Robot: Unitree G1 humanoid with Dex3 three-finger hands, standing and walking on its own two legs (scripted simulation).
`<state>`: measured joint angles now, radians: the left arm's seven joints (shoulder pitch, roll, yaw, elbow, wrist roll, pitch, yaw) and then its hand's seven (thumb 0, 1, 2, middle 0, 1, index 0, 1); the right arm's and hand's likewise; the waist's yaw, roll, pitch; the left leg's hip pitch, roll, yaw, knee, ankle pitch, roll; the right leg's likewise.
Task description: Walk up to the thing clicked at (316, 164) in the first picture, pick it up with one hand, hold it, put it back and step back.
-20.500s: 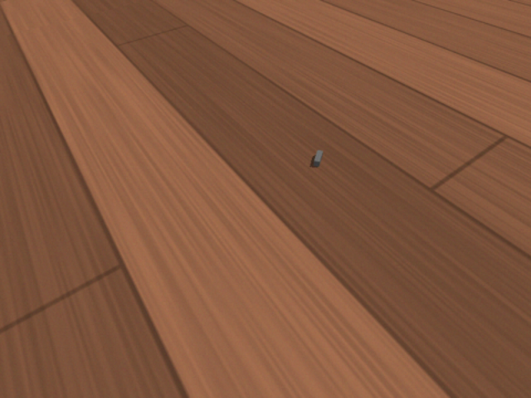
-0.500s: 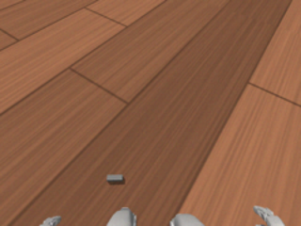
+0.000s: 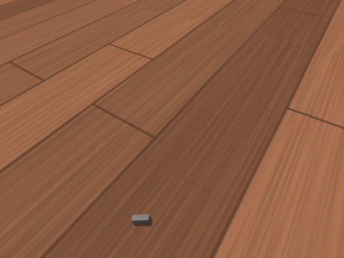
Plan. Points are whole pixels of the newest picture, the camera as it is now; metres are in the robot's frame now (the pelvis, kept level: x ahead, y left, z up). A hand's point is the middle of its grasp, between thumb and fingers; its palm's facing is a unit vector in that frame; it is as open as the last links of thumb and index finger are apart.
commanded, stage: walk up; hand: left
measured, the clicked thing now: (140, 218) +0.46 +0.24 -0.75
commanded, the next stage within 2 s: none
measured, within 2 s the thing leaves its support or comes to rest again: neither
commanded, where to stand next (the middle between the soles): +0.08 +0.00 m, yaw +1 degrees
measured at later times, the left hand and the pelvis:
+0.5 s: hand out of the picture +0.09 +0.27 -0.15, palm faces +0.03 -0.94 -0.34, open 7.4 cm; pelvis +0.02 +0.01 +0.01, yaw +2 degrees
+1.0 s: hand out of the picture +0.09 +0.27 -0.15, palm faces +0.06 -0.94 -0.34, open 7.4 cm; pelvis +0.03 +0.00 +0.01, yaw +3 degrees
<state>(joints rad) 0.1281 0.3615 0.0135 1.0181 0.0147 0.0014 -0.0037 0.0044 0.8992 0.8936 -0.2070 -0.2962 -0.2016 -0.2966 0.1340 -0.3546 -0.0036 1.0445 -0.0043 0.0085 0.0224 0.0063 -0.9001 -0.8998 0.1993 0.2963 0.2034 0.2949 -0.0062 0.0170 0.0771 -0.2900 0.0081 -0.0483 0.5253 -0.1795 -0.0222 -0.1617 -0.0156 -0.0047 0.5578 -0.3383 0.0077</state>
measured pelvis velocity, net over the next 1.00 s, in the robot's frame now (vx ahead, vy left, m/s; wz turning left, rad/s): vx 0.03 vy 0.00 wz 0.06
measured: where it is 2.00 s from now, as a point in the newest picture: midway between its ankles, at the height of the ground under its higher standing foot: outside the picture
